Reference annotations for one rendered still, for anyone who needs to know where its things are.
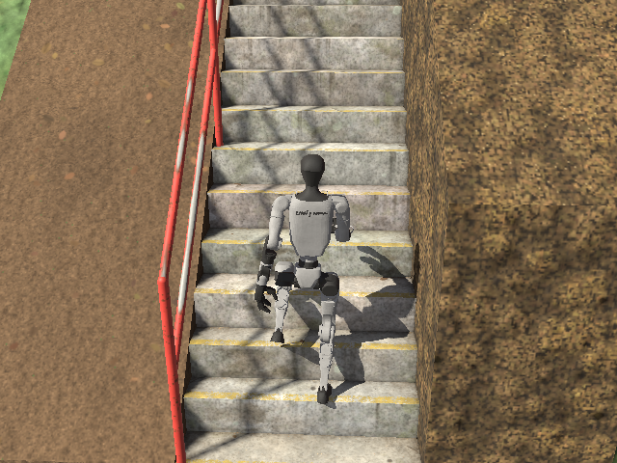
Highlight stairs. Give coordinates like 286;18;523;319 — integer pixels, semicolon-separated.
175;0;421;463

